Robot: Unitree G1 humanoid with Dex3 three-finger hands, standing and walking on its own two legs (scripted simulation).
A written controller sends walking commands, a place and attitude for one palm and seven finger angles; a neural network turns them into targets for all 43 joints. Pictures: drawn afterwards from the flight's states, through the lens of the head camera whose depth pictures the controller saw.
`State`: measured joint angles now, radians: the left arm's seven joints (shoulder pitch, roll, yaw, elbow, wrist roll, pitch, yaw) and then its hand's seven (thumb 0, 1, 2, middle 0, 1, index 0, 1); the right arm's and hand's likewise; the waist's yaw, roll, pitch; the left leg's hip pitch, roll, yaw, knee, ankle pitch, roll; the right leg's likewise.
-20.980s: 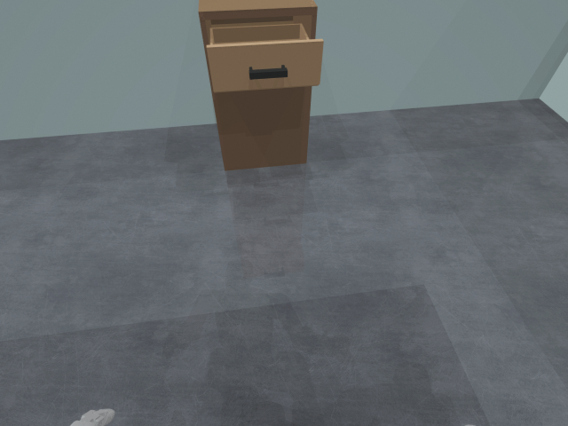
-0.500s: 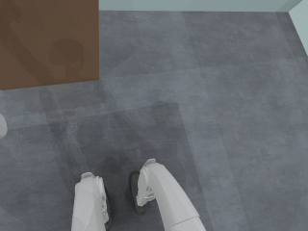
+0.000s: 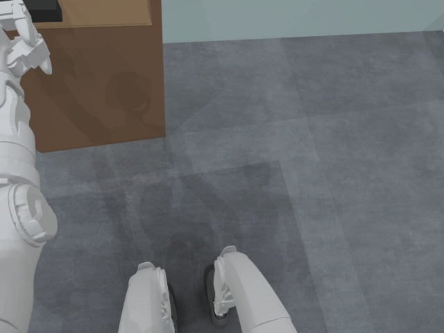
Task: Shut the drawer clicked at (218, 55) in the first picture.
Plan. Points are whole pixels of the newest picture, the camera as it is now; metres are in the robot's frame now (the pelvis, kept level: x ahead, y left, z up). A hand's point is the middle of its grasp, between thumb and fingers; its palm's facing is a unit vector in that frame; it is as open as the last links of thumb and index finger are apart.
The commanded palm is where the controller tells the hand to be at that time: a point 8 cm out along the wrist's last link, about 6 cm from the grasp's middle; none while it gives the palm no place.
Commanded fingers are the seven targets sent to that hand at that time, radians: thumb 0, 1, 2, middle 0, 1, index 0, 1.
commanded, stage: draw the hand back to the body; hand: left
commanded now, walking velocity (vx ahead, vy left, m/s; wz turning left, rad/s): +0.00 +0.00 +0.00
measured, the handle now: out of the picture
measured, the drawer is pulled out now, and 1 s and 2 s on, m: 0.00 0.00 0.00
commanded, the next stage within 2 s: step back with the hand held close in 1.36 s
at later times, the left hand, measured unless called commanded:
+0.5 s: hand out of the picture +0.40 +0.22 +0.15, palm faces +0.08 -1.00 -0.04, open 3.3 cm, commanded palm +0.36 +0.27 +0.16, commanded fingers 0.00 0.90 0.90 -1.40 -1.60 -1.40 -1.60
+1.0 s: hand out of the picture +0.26 +0.24 +0.25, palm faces +0.37 -0.87 -0.32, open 3.2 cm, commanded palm +0.20 +0.28 +0.28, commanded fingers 0.00 0.90 0.90 -1.40 -1.60 -1.40 -1.60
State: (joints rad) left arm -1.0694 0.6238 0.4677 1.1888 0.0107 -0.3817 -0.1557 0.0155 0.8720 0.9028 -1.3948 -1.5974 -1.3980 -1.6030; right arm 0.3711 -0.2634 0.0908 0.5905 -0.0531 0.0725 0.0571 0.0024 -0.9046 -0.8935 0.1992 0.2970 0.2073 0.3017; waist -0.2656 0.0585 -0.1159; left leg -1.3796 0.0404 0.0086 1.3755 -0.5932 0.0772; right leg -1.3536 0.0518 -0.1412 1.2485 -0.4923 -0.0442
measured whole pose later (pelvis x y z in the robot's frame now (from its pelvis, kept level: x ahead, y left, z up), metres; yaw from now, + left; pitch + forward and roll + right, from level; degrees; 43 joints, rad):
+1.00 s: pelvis +0.05 -0.01 +0.14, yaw +4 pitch -1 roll -1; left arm 0.32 0.31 0.19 -0.21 -0.08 -0.04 0.09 0.01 0.90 0.90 -1.40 -1.60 -1.40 -1.60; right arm 0.19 -0.23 0.06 0.56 0.03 -0.02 -0.06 0.01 -0.90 -0.89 0.20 0.30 0.21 0.30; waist 0.03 0.08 -0.01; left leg -0.13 -0.03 0.04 0.45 -0.30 0.05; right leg -0.15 0.03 -0.06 0.42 -0.25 -0.04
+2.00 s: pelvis +0.00 +0.01 +0.14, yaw +3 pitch +1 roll -1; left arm 0.63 0.39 0.37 -0.53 -0.04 -0.21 0.12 0.01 0.89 0.90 -1.40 -1.60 -1.40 -1.60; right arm 0.18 -0.23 -0.02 0.56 0.01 -0.01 -0.07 0.01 -0.91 -0.89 0.20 0.30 0.20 0.30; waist -0.01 0.03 0.02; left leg -0.28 -0.05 0.07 0.49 -0.24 0.08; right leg -0.30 0.01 -0.04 0.47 -0.19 -0.01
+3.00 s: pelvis -0.09 -0.02 +0.13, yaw +4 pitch +3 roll -3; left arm 0.61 0.40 0.39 -0.63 -0.04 -0.31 0.11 0.01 0.89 0.90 -1.40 -1.60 -1.41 -1.60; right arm 0.12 -0.18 0.01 0.59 -0.02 -0.10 -0.05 0.01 -0.90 -0.89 0.20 0.30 0.21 0.30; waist -0.01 0.00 0.06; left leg -0.49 0.01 0.03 0.54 -0.10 0.06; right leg -0.32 0.10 0.04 0.54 -0.27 -0.02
